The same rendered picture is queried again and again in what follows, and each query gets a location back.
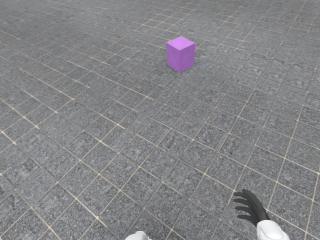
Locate robot right hand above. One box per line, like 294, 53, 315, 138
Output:
233, 188, 271, 228

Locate left robot shin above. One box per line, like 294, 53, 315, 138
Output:
136, 231, 146, 235

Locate carton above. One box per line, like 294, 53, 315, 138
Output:
166, 36, 195, 73

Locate right robot forearm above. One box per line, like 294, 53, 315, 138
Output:
256, 220, 290, 240

